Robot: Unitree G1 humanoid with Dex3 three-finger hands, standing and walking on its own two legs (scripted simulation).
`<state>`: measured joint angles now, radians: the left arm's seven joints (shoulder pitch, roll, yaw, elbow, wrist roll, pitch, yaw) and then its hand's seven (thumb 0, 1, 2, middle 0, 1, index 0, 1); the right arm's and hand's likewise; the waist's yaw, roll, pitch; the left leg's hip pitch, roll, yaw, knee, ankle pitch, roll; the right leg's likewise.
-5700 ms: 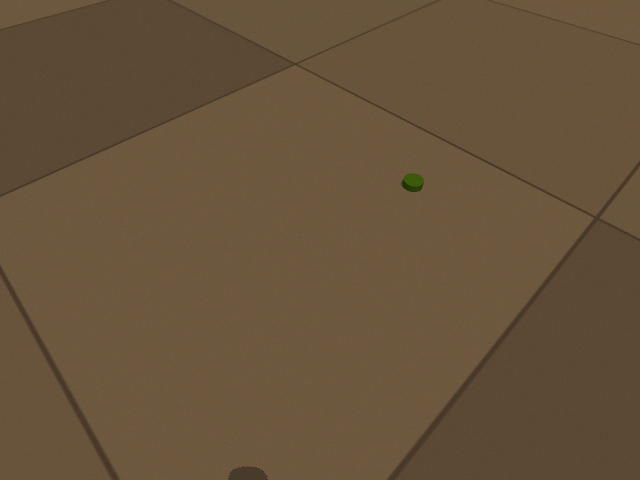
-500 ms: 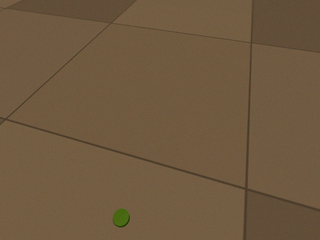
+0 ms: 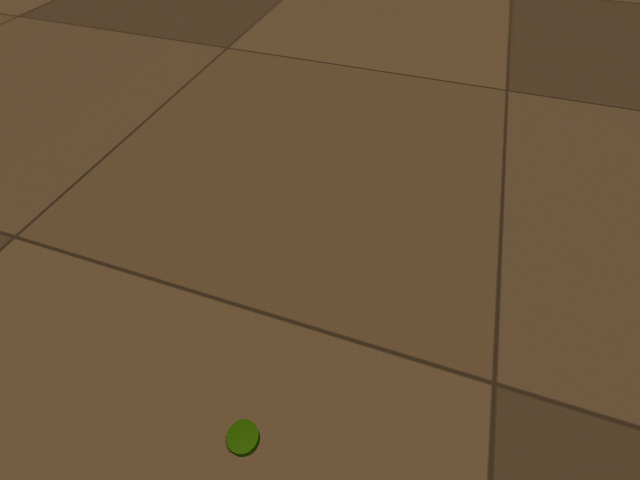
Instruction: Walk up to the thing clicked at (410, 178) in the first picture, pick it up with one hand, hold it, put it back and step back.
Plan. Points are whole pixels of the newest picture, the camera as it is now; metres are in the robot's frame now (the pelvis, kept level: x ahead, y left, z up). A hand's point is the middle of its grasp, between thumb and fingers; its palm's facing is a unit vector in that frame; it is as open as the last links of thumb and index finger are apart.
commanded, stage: stand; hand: left
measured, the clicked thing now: (243, 437) +0.37 +0.23 -0.77
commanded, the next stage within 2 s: none
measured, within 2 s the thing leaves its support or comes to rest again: neither
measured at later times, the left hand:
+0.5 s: hand out of the picture +0.07 +0.25 -0.16, palm faces -0.02 -0.94 -0.35, open 7.4 cm
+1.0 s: hand out of the picture +0.07 +0.25 -0.15, palm faces -0.01 -0.94 -0.35, open 7.4 cm
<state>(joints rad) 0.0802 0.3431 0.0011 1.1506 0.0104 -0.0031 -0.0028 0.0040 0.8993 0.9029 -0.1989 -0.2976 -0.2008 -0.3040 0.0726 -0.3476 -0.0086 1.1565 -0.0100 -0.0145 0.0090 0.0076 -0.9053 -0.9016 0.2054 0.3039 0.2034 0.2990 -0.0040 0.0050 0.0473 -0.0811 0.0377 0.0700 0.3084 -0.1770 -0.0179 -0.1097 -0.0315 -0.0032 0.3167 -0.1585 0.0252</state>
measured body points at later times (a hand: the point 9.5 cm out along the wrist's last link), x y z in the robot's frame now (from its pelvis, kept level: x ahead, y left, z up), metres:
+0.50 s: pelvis +0.00 +0.00 +0.00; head +0.00 -0.01 +0.45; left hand +0.07 +0.30 -0.13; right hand +0.07 -0.30 -0.14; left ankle +0.00 +0.13 -0.75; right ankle +0.01 -0.13 -0.75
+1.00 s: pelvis +0.00 -0.01 +0.00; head +0.00 -0.01 +0.45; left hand +0.08 +0.30 -0.13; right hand +0.08 -0.30 -0.13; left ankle +0.00 +0.13 -0.75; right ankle +0.01 -0.13 -0.75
